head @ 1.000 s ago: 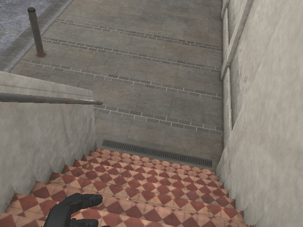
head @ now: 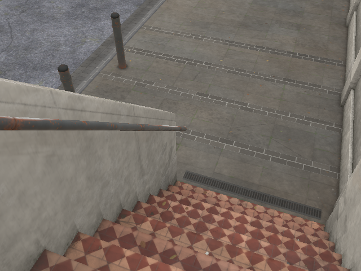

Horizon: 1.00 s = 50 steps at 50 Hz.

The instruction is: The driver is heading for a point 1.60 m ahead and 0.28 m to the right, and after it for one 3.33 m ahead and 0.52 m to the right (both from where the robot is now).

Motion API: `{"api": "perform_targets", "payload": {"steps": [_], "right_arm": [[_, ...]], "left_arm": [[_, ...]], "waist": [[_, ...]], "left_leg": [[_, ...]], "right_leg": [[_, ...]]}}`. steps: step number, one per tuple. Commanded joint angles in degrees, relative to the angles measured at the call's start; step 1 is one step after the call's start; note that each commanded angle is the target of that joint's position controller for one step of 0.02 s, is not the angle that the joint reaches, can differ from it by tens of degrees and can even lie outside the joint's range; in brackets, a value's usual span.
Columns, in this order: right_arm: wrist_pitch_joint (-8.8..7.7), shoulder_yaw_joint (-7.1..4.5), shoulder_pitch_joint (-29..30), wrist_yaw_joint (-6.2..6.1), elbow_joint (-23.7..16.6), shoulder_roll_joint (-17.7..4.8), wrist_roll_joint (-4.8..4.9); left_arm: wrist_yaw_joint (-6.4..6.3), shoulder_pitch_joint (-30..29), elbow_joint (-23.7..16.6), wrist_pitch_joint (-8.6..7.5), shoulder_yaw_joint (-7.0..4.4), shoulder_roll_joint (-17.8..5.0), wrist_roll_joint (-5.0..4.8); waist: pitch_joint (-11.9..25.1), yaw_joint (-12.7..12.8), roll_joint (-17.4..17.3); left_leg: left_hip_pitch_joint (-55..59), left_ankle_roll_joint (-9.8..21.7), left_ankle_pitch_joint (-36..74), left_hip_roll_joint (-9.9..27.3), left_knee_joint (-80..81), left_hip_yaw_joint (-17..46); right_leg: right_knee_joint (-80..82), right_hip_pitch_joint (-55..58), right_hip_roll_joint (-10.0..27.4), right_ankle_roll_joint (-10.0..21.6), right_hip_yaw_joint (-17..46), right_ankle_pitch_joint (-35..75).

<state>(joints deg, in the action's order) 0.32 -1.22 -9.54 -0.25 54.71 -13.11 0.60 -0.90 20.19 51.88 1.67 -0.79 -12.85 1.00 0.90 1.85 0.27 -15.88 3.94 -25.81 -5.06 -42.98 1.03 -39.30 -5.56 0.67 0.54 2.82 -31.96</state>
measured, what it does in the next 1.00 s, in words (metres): stands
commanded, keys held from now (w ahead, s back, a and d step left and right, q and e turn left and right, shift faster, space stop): w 1.00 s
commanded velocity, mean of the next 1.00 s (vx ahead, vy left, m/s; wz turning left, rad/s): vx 0.48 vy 0.00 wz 0.00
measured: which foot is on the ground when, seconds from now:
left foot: down 0.00-1.00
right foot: down 0.00-1.00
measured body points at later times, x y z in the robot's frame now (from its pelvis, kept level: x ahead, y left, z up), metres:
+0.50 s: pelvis -0.02 +0.01 +0.00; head -0.03 +0.01 +0.45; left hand +0.04 +0.26 -0.13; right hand +0.14 -0.23 -0.11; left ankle -0.03 +0.09 -0.71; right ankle -0.12 -0.14 -0.71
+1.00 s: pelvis -0.03 +0.02 +0.02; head -0.04 +0.02 +0.47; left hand +0.06 +0.27 -0.11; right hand +0.13 -0.22 -0.09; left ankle -0.03 +0.09 -0.71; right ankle -0.12 -0.14 -0.71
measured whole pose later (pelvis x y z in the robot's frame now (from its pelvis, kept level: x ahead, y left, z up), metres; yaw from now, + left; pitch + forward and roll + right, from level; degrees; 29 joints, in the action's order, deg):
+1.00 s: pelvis -0.03 +0.02 +0.02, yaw +1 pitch -3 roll +0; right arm 2.1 0.6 -5.1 0.3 48.3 -13.5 0.9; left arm 0.5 12.3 47.6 1.9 -0.9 -12.9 0.0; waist -2.1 0.9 0.0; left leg -13.0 4.7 -18.6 -5.9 -35.1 1.6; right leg -30.6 -2.2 0.8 -1.1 5.6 -25.4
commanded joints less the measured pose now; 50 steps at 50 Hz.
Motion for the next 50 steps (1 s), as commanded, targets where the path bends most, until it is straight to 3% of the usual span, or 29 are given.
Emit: {"api": "perform_targets", "payload": {"steps": [1, 5, 9, 14, 17, 20, 24, 29, 38, 50], "right_arm": [[-0.07, -1.65, -3.4, -0.11, -1.1, -7.7, 0.21], [0.48, -1.57, 0.0, -0.23, -1.7, -7.9, 0.31], [0.2, -1.22, 3.5, -0.63, -3.0, -6.7, 0.29], [0.08, -0.45, 6.4, -0.31, -5.4, -5.2, 0.14], [0.04, -0.32, 4.8, 0.07, -5.6, -5.4, -0.25], [0.67, -0.54, 5.1, 0.2, -5.8, -6.5, 0.23], [1.61, -0.66, 6.8, 0.18, -6.9, -7.0, 0.68], [1.55, -0.31, 7.6, 0.23, -7.8, -6.0, 0.6], [1.39, 0.07, 8.7, 0.24, -9.7, -6.5, 0.45], [0.89, 0.55, 8.3, 0.4, -10.3, -6.6, 0.28]], "left_arm": [[-0.35, 2.3, -2.4, -0.37, -1.0, -5.3, -0.03], [-0.47, 1.0, -3.2, -0.61, -0.87, -4.7, -0.21], [-0.54, 2.0, -2.5, -0.55, -1.16, -5.5, -0.16], [-0.37, -0.7, -4.0, 0.56, -0.98, -6.2, -0.41], [-0.22, -1.9, -4.5, 0.83, -0.94, -6.5, -0.42], [0.08, -3.5, -5.1, 0.46, -0.96, -6.5, -0.97], [0.22, -5.4, -5.5, 0.44, -0.91, -6.2, -0.78], [0.6, -6.0, -5.8, 0.24, -1.09, -6.2, -1.04], [1.3, -8.4, -7.1, -0.17, -1.23, -5.6, -0.93], [1.19, -8.8, -7.6, -0.44, -1.45, -6.0, -1.03]], "waist": [[-0.8, -2.0, -2.0], [-1.4, -1.1, -3.0], [-0.1, 0.2, 0.5], [1.3, 0.5, 1.8], [1.3, -0.2, 2.0], [0.4, -0.8, -0.1], [-3.5, -1.0, -0.3], [-3.0, -0.6, -1.2], [-1.8, -0.6, -1.6], [-1.7, -0.9, -0.7]], "left_leg": [[9.6, 7.3, 40.2, 7.2, 4.8, 10.1], [8.1, 7.9, 42.1, 8.8, 6.2, 12.0], [3.2, 5.8, 46.1, 5.4, 2.0, 6.5], [-1.0, 3.4, 36.2, 3.4, 1.8, 3.5], [2.4, 3.2, 33.1, 3.5, 2.8, 3.7], [4.5, 3.4, 30.0, 3.9, 5.7, 5.7], [3.5, 3.3, 24.0, 5.0, 10.1, 8.5], [4.6, 2.4, 19.9, 5.2, 12.9, 9.4], [4.7, 1.7, 15.7, 5.3, 15.6, 9.4], [6.7, 2.0, 22.3, 5.0, 13.9, 8.5]], "right_leg": [[-0.8, -11.4, -1.3, 3.6, 0.2, 22.8], [-0.1, -11.9, -2.1, 3.1, -0.7, 16.4], [2.3, -2.8, -0.5, 3.2, 1.6, 32.4], [2.8, 1.9, 2.7, 4.4, 5.5, 41.9], [3.1, -1.0, 2.1, 4.4, 5.8, 37.6], [5.1, -4.2, 0.8, 4.0, 5.7, 27.9], [7.9, -6.4, -0.5, 4.0, 4.4, 19.7], [10.4, -4.9, -0.3, 4.4, 4.1, 17.0], [12.4, -2.4, 0.3, 4.2, 3.7, 16.4], [12.3, -2.1, 0.9, 3.6, 4.3, 19.2]]}}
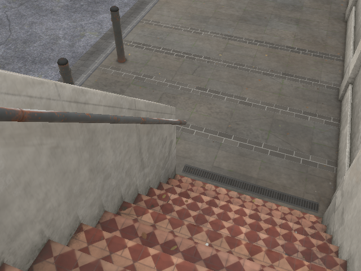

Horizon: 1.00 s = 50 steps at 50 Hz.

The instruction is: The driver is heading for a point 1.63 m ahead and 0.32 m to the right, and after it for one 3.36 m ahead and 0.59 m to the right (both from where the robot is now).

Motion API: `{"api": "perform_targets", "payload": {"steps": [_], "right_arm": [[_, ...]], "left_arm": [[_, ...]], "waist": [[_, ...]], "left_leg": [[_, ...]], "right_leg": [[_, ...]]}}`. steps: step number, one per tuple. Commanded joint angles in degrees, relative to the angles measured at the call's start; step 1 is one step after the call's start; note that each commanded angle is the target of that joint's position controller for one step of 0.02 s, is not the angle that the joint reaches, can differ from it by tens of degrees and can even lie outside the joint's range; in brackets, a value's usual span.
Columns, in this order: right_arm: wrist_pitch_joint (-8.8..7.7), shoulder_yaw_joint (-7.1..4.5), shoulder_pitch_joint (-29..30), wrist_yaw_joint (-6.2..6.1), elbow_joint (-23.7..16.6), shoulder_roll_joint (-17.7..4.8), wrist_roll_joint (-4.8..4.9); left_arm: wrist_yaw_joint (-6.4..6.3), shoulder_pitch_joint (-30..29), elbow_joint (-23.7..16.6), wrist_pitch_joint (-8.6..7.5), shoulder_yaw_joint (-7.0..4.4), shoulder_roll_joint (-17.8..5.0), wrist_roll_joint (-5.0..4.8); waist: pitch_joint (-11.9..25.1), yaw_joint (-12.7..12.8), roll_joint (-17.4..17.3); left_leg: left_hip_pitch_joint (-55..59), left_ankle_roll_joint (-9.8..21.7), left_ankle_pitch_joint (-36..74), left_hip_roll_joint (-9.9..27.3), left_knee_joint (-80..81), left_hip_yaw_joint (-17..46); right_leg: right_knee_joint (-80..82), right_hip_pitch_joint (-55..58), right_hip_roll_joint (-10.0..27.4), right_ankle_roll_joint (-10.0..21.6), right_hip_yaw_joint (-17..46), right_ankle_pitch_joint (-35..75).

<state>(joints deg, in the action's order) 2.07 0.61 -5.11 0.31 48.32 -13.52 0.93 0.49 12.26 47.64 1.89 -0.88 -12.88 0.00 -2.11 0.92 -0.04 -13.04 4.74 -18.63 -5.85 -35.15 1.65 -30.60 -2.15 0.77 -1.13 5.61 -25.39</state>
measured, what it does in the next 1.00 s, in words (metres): stands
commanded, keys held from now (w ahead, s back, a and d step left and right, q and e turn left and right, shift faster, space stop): w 1.00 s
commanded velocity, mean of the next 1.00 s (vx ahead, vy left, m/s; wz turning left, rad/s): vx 0.50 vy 0.00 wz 0.00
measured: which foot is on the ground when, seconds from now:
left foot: down 0.00-1.00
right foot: down 0.00-1.00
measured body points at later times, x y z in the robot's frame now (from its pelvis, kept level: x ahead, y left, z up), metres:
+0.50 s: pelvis +0.01 +0.00 +0.00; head +0.00 +0.00 +0.45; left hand +0.10 +0.25 -0.13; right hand +0.16 -0.25 -0.12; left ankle +0.00 +0.07 -0.73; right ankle -0.09 -0.16 -0.73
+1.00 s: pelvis +0.01 -0.01 +0.00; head +0.00 -0.01 +0.45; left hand +0.11 +0.24 -0.13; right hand +0.16 -0.25 -0.11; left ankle +0.00 +0.07 -0.73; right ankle -0.09 -0.16 -0.73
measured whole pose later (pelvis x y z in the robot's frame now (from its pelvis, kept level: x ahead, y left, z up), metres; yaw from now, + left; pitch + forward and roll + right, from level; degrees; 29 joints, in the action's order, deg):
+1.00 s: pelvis +0.01 -0.01 +0.00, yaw +0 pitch -3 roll +0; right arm 2.3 1.2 -5.0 0.4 48.7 -13.9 0.9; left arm 0.2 11.1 48.2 2.4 -0.2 -13.3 0.1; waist -2.2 0.8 0.0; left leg -12.9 4.2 -19.7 -5.7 -36.2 2.1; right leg -31.4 -1.8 0.2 -1.2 6.3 -26.3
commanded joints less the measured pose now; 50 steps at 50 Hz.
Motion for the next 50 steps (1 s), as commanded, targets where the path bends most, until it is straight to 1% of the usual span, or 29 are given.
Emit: {"api": "perform_targets", "payload": {"steps": [1, 5, 6, 10, 11, 18, 19, 50], "right_arm": [[-0.86, -1.22, 3.7, -0.1, -3.9, -6.1, 0.1], [-0.91, -1.11, 3.8, -0.14, -4.0, -6.3, 0.13], [-0.91, -1.2, 3.5, -0.17, -3.7, -6.5, -0.04], [-0.9, -1.17, 3.5, -0.19, -3.6, -6.5, -0.01], [-0.76, -1.24, 3.5, -0.09, -3.5, -6.4, 0.05], [-0.71, -1.19, 3.5, -0.04, -3.3, -6.5, 0.04], [-0.68, -1.16, 3.5, -0.03, -3.3, -6.5, -0.09], [-0.59, -0.8, 4.1, -0.06, -3.6, -6.5, -0.08]], "left_arm": [[-0.21, -0.5, -3.4, -0.58, -1.42, -6.1, -0.05], [-0.37, -0.4, -3.4, -0.56, -1.35, -6.0, -0.08], [-0.53, -0.2, -3.3, -0.47, -1.21, -5.8, 0.03], [-0.64, -0.1, -3.2, -0.37, -1.14, -6.0, 0.03], [-0.57, -0.1, -2.9, -0.3, -1.33, -6.5, -0.06], [-0.5, -0.5, -2.7, -0.24, -1.23, -6.4, -0.03], [-0.54, -0.5, -2.6, -0.18, -1.25, -6.5, -0.05], [-0.37, -2.4, -2.8, -0.2, -0.63, -6.5, 0.1]], "waist": [[1.4, 0.0, -0.2], [1.7, 0.0, -0.6], [1.8, 0.0, -0.8], [2.0, 0.0, -0.2], [2.0, 0.0, 0.4], [2.2, 0.0, 0.1], [2.3, 0.0, 0.1], [2.0, -0.1, 0.0]], "left_leg": [[4.1, 1.2, 16.7, 5.9, 5.7, 7.9], [4.7, 1.4, 20.1, 5.9, 4.9, 7.9], [5.0, 1.5, 20.5, 5.9, 4.6, 8.0], [5.2, 1.6, 21.8, 5.9, 4.0, 7.9], [5.2, 1.6, 20.8, 5.6, 3.9, 7.7], [5.0, 1.5, 21.4, 5.5, 3.5, 7.5], [5.1, 1.5, 21.9, 5.4, 3.4, 7.4], [4.3, 1.1, 18.6, 5.4, 4.4, 7.6]], "right_leg": [[3.2, -5.5, 0.7, 5.1, 1.5, 13.0], [3.0, -5.2, 0.8, 4.8, 1.6, 14.6], [2.9, -5.2, 0.7, 4.6, 1.6, 14.7], [2.8, -4.9, 0.6, 4.4, 1.7, 15.7], [2.7, -4.9, 0.5, 4.7, 1.9, 15.9], [2.1, -4.6, 0.6, 4.8, 2.1, 17.5], [2.0, -4.7, 0.5, 4.7, 2.0, 17.7], [2.7, -5.1, 0.4, 4.9, 2.7, 16.0]]}}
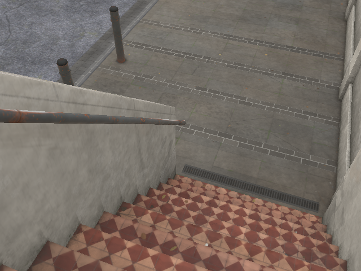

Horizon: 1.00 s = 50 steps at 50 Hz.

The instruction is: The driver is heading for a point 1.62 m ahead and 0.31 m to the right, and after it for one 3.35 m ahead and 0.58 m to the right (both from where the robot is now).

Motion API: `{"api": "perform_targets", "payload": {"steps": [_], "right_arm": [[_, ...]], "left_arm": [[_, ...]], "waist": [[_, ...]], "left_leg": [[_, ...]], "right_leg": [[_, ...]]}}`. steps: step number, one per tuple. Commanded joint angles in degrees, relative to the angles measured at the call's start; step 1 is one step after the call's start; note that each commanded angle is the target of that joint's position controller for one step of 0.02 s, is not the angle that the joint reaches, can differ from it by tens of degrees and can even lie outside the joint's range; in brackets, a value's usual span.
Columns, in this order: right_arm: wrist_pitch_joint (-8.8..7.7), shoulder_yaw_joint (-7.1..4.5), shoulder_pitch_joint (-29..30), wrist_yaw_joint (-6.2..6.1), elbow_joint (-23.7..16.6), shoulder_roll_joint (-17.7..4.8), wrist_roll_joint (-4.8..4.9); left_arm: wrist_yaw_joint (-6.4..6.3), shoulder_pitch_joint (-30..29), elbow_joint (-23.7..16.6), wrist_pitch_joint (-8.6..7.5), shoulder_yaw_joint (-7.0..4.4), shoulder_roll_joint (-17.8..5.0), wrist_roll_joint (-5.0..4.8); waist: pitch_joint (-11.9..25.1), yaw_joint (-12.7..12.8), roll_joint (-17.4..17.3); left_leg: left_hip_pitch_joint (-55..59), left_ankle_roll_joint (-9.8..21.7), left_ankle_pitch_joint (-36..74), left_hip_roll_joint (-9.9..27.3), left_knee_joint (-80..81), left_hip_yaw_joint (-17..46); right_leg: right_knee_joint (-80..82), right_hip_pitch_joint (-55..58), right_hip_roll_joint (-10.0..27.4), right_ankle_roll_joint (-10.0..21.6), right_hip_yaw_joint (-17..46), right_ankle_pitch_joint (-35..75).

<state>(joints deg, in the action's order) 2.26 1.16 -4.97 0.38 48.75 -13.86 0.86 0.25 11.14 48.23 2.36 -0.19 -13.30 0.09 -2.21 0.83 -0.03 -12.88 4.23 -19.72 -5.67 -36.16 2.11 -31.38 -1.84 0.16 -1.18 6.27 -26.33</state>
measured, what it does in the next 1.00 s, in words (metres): stands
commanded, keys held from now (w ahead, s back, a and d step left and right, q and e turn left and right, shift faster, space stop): w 1.00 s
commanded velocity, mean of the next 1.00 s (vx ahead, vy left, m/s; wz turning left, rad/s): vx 0.50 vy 0.00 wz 0.00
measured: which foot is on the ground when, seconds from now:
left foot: down 0.00-1.00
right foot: down 0.00-1.00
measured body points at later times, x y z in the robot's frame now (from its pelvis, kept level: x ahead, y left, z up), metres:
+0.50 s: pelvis +0.00 +0.00 +0.00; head +0.00 +0.00 +0.45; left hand +0.11 +0.25 -0.12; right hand +0.16 -0.24 -0.11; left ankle +0.00 +0.08 -0.72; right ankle -0.09 -0.15 -0.72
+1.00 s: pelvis +0.00 +0.00 +0.00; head -0.01 +0.00 +0.45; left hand +0.11 +0.25 -0.12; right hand +0.16 -0.24 -0.11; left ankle +0.00 +0.08 -0.72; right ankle -0.09 -0.15 -0.72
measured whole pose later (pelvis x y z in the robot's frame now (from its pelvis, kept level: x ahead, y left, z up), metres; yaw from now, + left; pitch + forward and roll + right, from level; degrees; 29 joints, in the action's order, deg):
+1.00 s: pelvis +0.00 +0.00 +0.00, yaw +0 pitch -3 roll +0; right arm 2.3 1.7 -4.8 0.4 47.8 -13.9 0.6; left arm 0.3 10.7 47.4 2.5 0.3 -13.4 0.2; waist -2.1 0.9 0.0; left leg -12.9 3.9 -19.7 -5.5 -36.1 2.3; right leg -31.6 -2.0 -0.3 -1.0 6.9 -26.4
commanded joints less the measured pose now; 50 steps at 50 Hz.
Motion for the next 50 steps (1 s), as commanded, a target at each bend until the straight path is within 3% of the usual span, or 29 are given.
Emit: {"api": "perform_targets", "payload": {"steps": [1, 50], "right_arm": [[-0.78, -1.34, 3.9, -0.13, -4.0, -6.2, -0.01], [-0.71, -0.85, 4.2, -0.14, -5.0, -6.1, -0.22]], "left_arm": [[-0.12, -1.3, -3.5, -0.68, -1.31, -6.1, 0.02], [-0.09, -2.1, -4.4, -0.56, -0.88, -6.2, 0.08]], "waist": [[2.2, 0.0, 0.0], [2.6, 0.1, 0.0]], "left_leg": [[4.1, 1.6, 19.8, 5.2, 5.4, 7.1], [4.4, 1.3, 21.0, 5.3, 5.0, 6.9]], "right_leg": [[3.5, -5.4, 1.0, 4.9, 2.0, 16.9], [3.3, -5.4, 0.8, 4.8, 2.7, 17.7]]}}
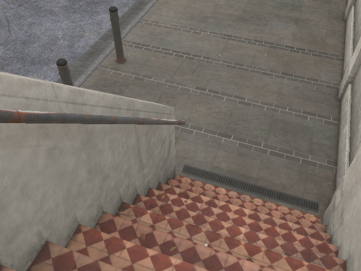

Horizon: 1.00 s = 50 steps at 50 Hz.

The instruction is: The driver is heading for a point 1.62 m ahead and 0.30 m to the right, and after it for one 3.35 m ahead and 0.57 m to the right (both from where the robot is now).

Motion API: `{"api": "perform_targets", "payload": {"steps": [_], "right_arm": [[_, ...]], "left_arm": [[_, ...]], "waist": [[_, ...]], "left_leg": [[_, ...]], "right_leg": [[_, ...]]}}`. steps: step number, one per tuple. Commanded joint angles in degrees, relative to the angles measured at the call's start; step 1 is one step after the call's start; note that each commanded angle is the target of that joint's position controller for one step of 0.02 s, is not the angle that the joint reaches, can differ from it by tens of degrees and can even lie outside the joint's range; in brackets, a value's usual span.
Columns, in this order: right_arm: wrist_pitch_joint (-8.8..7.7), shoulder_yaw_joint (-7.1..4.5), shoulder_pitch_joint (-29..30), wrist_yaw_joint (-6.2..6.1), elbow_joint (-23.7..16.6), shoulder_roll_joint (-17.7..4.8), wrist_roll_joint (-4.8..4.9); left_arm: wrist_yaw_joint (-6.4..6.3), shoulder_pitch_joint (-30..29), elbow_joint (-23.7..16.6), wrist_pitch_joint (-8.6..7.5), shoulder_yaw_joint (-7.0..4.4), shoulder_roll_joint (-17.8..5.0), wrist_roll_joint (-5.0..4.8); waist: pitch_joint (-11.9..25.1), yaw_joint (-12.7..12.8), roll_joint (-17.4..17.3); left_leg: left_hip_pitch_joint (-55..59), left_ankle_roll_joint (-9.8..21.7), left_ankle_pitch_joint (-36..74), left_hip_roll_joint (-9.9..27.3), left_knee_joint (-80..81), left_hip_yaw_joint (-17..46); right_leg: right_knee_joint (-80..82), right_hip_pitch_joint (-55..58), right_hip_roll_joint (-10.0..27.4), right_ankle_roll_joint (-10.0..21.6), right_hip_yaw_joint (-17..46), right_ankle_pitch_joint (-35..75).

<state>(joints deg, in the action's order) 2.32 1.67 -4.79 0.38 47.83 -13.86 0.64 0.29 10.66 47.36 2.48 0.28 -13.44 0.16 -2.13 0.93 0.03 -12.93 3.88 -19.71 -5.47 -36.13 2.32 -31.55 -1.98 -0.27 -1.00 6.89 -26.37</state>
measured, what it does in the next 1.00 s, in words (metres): stands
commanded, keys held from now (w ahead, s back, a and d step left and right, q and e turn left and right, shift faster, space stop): w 1.00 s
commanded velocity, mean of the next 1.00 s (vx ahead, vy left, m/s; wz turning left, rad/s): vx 0.50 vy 0.00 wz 0.00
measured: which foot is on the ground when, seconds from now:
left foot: down 0.00-1.00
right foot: down 0.00-1.00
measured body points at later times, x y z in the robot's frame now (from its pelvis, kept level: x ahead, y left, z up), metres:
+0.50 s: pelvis +0.00 +0.00 +0.00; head -0.01 +0.00 +0.45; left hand +0.12 +0.25 -0.12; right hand +0.16 -0.24 -0.11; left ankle +0.00 +0.08 -0.72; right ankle -0.09 -0.15 -0.72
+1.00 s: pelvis +0.00 +0.00 +0.00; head -0.01 +0.00 +0.45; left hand +0.12 +0.24 -0.12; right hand +0.16 -0.24 -0.11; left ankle +0.00 +0.08 -0.72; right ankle -0.09 -0.15 -0.72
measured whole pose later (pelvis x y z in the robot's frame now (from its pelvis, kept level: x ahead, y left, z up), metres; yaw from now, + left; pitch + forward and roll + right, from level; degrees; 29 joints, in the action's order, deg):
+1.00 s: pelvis +0.00 +0.00 +0.00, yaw +0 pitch -3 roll +0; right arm 2.3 2.0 -4.7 0.4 46.8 -13.8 0.6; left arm 0.4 10.3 46.3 2.5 0.6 -13.4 0.2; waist -2.1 1.0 0.1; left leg -13.1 3.6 -19.6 -5.2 -36.1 2.4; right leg -31.8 -2.2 -0.7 -0.8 7.4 -26.3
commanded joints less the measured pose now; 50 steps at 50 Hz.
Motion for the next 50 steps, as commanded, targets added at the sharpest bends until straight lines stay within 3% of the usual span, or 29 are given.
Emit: {"api": "perform_targets", "payload": {"steps": [1, 50], "right_arm": [[-0.78, -1.35, 4.1, -0.14, -4.1, -6.1, -0.01], [-0.79, -1.09, 4.2, -0.14, -5.2, -5.9, -0.09]], "left_arm": [[-0.13, -1.6, -3.6, -0.67, -1.34, -6.1, 0.01], [-0.07, -2.2, -4.7, -0.69, -1.05, -6.1, 0.03]], "waist": [[2.5, 0.0, 0.0], [2.7, 0.1, 0.0]], "left_leg": [[4.4, 1.7, 21.0, 5.1, 5.0, 6.7], [4.3, 1.5, 21.0, 5.2, 4.8, 6.4]], "right_leg": [[3.5, -5.3, 1.2, 4.6, 2.1, 17.8], [3.4, -5.5, 1.0, 4.6, 2.8, 18.0]]}}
